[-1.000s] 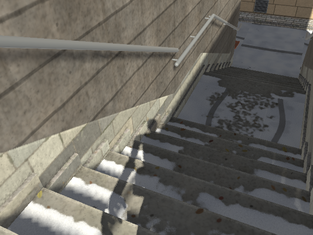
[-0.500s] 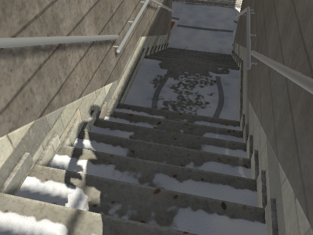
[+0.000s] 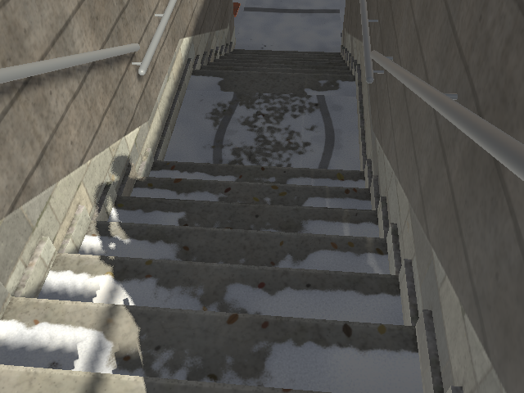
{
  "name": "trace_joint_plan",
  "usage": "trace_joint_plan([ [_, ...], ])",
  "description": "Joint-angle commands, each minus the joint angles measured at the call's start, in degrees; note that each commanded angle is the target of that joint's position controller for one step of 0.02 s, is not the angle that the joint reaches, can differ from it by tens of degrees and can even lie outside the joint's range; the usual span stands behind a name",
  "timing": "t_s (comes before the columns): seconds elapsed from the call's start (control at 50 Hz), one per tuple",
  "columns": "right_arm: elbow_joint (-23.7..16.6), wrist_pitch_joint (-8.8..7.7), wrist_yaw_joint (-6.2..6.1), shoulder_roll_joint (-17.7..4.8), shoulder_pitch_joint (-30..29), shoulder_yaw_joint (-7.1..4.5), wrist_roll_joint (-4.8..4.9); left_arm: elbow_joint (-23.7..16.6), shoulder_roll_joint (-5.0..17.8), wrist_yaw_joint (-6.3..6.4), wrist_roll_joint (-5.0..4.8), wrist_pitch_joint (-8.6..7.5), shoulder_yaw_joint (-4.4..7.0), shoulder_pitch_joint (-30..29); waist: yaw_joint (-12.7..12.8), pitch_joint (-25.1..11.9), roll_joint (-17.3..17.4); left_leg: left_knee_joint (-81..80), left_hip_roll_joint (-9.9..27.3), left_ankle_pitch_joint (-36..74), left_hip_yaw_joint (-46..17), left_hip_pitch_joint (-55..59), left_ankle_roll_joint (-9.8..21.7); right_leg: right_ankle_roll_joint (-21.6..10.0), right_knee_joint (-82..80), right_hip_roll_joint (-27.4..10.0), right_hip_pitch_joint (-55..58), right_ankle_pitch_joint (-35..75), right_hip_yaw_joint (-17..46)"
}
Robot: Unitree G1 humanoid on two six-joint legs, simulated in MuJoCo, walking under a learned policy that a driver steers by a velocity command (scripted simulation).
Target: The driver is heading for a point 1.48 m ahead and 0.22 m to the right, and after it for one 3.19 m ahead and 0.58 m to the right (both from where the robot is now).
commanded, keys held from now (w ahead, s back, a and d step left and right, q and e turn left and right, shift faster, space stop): w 0.72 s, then no key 0.04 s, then e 0.24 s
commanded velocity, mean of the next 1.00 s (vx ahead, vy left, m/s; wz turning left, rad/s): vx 0.37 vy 0.00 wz -0.06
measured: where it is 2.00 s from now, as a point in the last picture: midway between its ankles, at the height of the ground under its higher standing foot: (255, 369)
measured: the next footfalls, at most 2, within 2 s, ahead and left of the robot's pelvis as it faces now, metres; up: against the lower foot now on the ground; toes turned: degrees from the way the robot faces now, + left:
left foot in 0.68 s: +0.52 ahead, +0.13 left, -0.17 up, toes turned +2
right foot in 1.32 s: +0.72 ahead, -0.15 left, -0.34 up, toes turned -19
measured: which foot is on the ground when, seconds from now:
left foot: down 0.00-0.02, up 0.04-0.66, down 0.68-1.00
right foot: down 0.00-0.70, up 0.72-1.00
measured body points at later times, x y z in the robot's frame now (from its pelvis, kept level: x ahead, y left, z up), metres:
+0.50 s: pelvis +0.21 -0.01 -0.08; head +0.20 -0.01 +0.37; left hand +0.10 +0.23 -0.22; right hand +0.39 -0.25 -0.18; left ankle +0.34 +0.14 -0.76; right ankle +0.05 -0.08 -0.79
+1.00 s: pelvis +0.48 +0.05 -0.24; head +0.50 +0.07 +0.21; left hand +0.61 +0.30 -0.38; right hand +0.40 -0.20 -0.37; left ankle +0.48 +0.13 -0.95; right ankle +0.59 -0.09 -0.87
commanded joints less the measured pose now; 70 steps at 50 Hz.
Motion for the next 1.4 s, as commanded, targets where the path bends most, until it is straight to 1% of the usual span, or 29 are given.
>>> trace_joint_plan([
  [0.02,1.32,-0.55,1.03,-5.06,5.96,-1.61,-0.75,6.26,7.81,1.18,0.73,-0.4,3.04,22.3,9.2,-3.93,-4.06,16.84,5.95,21.35,-14.01,-15.99,8.15,-1.79,8.63,-2.04,23.17,-1.03,0.39],
  [0.04,0.49,-1.6,1.36,-2.31,10.51,-2.09,1.28,6.77,8.49,1.25,0.26,0.57,3.02,25.72,9.25,-9.95,-9.7,37.83,1.39,-4.6,-7.39,-32.29,5.55,-3.17,23.25,-8.74,37.56,-7.82,6.59],
  [0.08,-7.13,-2.56,1.05,-6.41,-1.58,-2.65,-0.21,8.35,15.69,2.11,-2.48,1.44,5.4,26.77,12.53,-1.46,-16.91,44.29,3.76,10.03,-0.56,-57.32,3.64,-14.01,-3.4,-21.48,31.87,-66.1,37.08],
  [0.1,-8.3,-1.71,1.37,-8.0,-8.73,-3.0,-2.65,6.02,11.13,2.55,-1.71,1.69,3.82,21.16,10.75,7.68,-3.63,39.86,8.57,18.56,-2.17,-58.26,2.42,-12.78,-6.98,-20.46,22.04,-68.74,33.58],
  [0.14,-9.75,-0.91,1.86,-4.27,-13.6,-1.76,-0.99,6.23,6.8,2.26,0.78,0.24,1.9,19.92,10.09,11.06,-0.92,37.85,10.3,20.64,-2.76,-55.34,1.1,-13.79,-3.75,-17.81,10.31,-56.46,28.12],
  [0.18,-11.28,-1.11,2.2,-0.21,-14.57,-0.22,1.52,6.03,3.58,3.58,-0.26,-3.98,-0.37,12.39,2.92,10.82,0.7,11.48,11.12,43.5,-4.83,-38.45,-2.62,-7.96,-1.7,-7.35,-9.07,-36.66,12.89],
  [0.22,-11.53,-0.65,2.55,1.0,-14.82,0.87,-0.22,5.22,7.11,3.51,-0.85,-5.41,0.19,12.75,2.48,6.47,-0.22,-2.23,9.89,55.24,-2.39,-24.28,-3.81,-7.27,-1.93,-5.11,-14.09,-23.14,8.93],
  [0.28,-10.17,-0.26,2.9,-2.35,-13.86,-0.41,1.39,4.25,9.73,2.31,-2.58,-5.38,1.08,15.36,1.12,2.68,-1.7,-3.22,8.5,67.48,-3.94,-18.41,-3.89,-5.68,0.03,-6.65,-9.69,-12.26,9.26],
  [0.36,-9.15,0.72,3.69,-5.17,-20.08,-2.93,0.34,6.91,5.1,2.64,0.33,-3.91,0.88,29.03,6.76,7.52,-2.05,-8.09,11.94,61.21,-8.64,-37.2,-2.89,-8.74,8.01,-8.31,12.3,-16.19,14.36],
  [0.46,-14.61,-2.37,4.35,-4.51,-36.25,-3.25,-0.34,5.99,6.4,3.27,0.56,-4.89,1.63,33.01,13.42,11.0,6.01,-19.12,12.95,63.55,-9.56,-49.62,-2.6,-12.47,15.17,-8.52,21.47,-19.04,19.36],
  [0.52,-13.6,-2.88,4.3,-4.63,-35.86,-3.56,-1.77,5.99,6.48,3.38,-0.51,-6.84,2.16,33.51,15.51,6.53,0.13,-20.65,11.71,61.95,-7.94,-46.09,-0.99,-11.23,22.78,-6.92,22.22,-10.06,17.71],
  [0.58,-16.52,-3.44,5.08,1.25,-42.41,-1.42,2.49,5.46,2.09,3.11,-0.93,-6.98,0.55,27.35,18.17,9.64,5.99,-42.38,11.75,84.07,-2.58,-16.87,-2.74,-6.75,23.3,-1.29,-2.13,-25.87,8.05],
  [0.64,-13.2,-3.38,3.67,-1.8,-29.28,-1.97,1.74,4.96,5.68,3.34,-0.1,-5.78,1.75,25.15,13.51,5.54,1.25,-42.33,9.03,74.19,-0.36,0.64,-2.0,-6.42,37.25,-0.02,-5.48,-14.07,6.43],
  [0.68,-4.5,-3.48,2.69,-7.51,-4.37,-4.38,0.14,5.91,9.8,3.38,1.05,-4.58,2.44,23.86,1.38,-4.58,3.88,-48.63,10.81,79.07,1.4,19.67,-1.19,-5.68,63.43,2.58,-2.76,-9.3,3.82],
  [0.7,-2.82,-3.5,2.98,-11.1,0.55,-5.44,-1.32,6.82,6.28,3.56,-0.1,-4.27,2.67,25.56,1.09,-3.88,10.91,-45.38,18.02,88.14,-7.33,33.26,1.69,-4.14,84.87,9.45,-19.04,-52.1,1.88],
  [0.72,-2.67,-3.56,3.57,-13.72,4.16,-5.71,-0.67,6.94,3.33,4.17,-3.85,-3.73,1.83,37.66,6.79,-19.58,16.84,-18.08,31.07,112.36,-15.67,55.77,4.94,-2.71,101.98,8.01,-33.98,-69.44,7.51],
  [0.76,-4.1,-3.16,3.51,-13.38,1.46,-6.28,2.78,3.9,7.0,4.77,-2.33,-3.21,1.16,26.77,1.12,-23.13,17.44,-34.73,35.0,70.31,-28.92,46.22,13.44,-1.52,101.77,4.51,-44.85,-57.34,3.36],
  [0.78,-5.31,-2.94,2.4,-8.44,-3.4,-4.83,2.18,4.25,8.24,4.7,-0.49,-2.55,1.95,21.54,3.39,-14.23,6.59,-43.16,31.42,56.1,-27.67,29.65,12.1,-1.32,95.85,3.2,-40.96,-48.38,1.22],
  [0.82,-4.14,-3.41,1.95,-6.79,-2.66,-4.01,1.06,4.11,5.65,4.4,3.16,-0.08,1.62,18.88,6.34,-3.21,6.05,-42.8,32.83,64.5,-26.68,5.9,14.71,-1.19,89.74,1.42,-32.99,-45.7,5.05],
  [0.86,-3.68,-4.87,1.79,-5.6,-7.08,-3.77,0.91,1.74,2.2,3.48,2.58,0.54,1.34,11.69,10.29,4.37,3.19,-43.22,25.87,69.41,-14.31,-9.4,9.32,0.81,65.47,1.28,-29.19,-27.89,7.39],
  [0.94,-3.25,-3.75,1.46,-8.1,-6.47,-4.26,1.34,5.43,2.53,1.09,2.33,1.35,1.88,18.76,13.47,-5.28,12.83,-37.29,24.34,86.83,-6.55,-4.47,8.3,0.92,58.46,2.91,-19.84,-11.6,1.69],
  [1.0,-0.66,-3.17,0.4,-5.35,1.42,-3.52,2.94,-1.02,3.83,0.53,2.98,1.84,2.94,2.9,7.77,-0.19,9.58,-34.95,24.21,64.15,-8.62,5.93,6.74,-1.71,51.63,2.0,-36.41,-1.17,8.01],
  [1.14,-3.47,-4.13,-0.61,-8.47,1.43,-3.4,1.16,-6.06,4.29,0.46,2.62,0.26,3.41,-7.65,6.24,7.79,6.52,-29.76,24.96,46.05,-5.07,-3.42,4.84,-0.36,36.46,2.4,-31.12,8.64,5.61],
  [1.22,-2.94,-4.0,-0.93,-8.14,1.76,-3.83,0.3,-7.27,3.65,-2.38,-0.81,-0.24,2.73,-13.31,0.69,9.99,7.24,-25.01,22.1,29.11,0.51,-6.25,1.38,3.21,13.86,0.86,-14.84,15.36,-0.56],
  [1.28,-2.4,-0.68,-1.67,-8.82,3.92,-5.09,0.68,-4.88,5.02,-2.16,-0.02,-1.48,3.01,-6.78,1.34,8.54,5.31,-9.67,23.52,35.41,-0.32,1.21,2.24,0.83,0.84,-0.57,-9.41,11.32,-0.6],
  [1.32,-3.41,-0.52,-1.65,-10.02,2.93,-5.4,1.03,2.74,8.39,-1.21,2.1,-2.63,4.86,12.05,9.45,-1.63,-0.45,14.98,18.95,36.41,4.31,-3.62,2.08,-0.34,-0.48,3.7,12.55,11.0,-6.46],
  [1.36,-7.15,-0.39,-0.79,-5.28,4.34,-4.78,3.69,1.47,16.94,-2.58,1.52,-1.85,6.01,17.18,10.17,-15.48,-11.74,56.26,11.4,-8.03,3.63,-42.01,-2.18,-8.36,29.38,-13.92,44.83,54.95,12.52],
  [1.38,-10.94,-1.06,-0.05,-7.9,-2.95,-4.45,3.14,-1.6,18.51,-1.85,-1.16,-0.52,7.05,17.37,14.39,-22.91,-6.18,59.22,11.59,-1.62,-0.13,-46.32,-3.31,-14.08,21.65,-20.67,43.32,48.8,22.38],
  [1.4,-14.03,-1.11,-0.13,-6.66,-6.39,-4.05,2.15,-1.97,18.45,0.3,-1.17,0.39,6.88,15.17,13.3,-19.28,-5.52,56.93,11.27,5.56,-1.69,-50.9,-4.53,-17.0,14.05,-22.88,36.07,27.44,26.69],
])
Velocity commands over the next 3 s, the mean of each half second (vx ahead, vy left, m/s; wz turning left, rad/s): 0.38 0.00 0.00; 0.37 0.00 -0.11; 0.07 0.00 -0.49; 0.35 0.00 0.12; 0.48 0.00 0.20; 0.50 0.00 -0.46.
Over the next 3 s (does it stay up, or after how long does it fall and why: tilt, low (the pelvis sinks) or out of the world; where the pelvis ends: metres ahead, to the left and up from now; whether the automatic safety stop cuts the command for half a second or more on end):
stays up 1.27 -0.04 -0.61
